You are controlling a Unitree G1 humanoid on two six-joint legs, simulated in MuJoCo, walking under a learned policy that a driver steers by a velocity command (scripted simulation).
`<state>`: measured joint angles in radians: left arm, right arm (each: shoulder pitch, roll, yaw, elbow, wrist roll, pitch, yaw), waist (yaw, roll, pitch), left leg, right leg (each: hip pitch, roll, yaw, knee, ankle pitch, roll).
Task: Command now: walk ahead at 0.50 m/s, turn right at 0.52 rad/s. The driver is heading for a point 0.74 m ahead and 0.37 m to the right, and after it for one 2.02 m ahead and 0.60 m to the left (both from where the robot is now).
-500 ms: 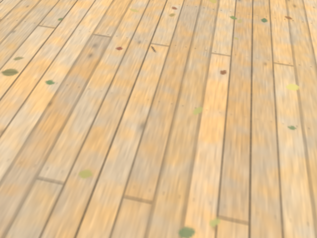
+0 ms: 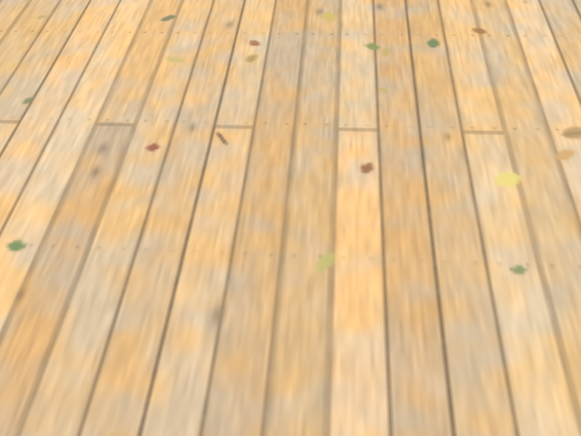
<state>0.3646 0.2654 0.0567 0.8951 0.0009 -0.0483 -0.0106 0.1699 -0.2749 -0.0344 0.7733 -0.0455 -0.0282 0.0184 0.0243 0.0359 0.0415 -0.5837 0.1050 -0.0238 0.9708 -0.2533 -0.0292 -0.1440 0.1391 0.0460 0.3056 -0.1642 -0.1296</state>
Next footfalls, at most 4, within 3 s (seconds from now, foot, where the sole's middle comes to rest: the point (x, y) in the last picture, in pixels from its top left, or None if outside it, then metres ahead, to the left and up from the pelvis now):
0.28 left None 0.35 0.12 -0.78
0.82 right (400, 413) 0.53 -0.17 -0.78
1.36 left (415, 283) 0.88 -0.25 -0.78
1.86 right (526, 258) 0.96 -0.56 -0.78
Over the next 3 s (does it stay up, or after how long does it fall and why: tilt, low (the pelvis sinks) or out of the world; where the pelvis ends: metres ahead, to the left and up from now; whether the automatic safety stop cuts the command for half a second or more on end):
stays up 1.46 -0.56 -0.02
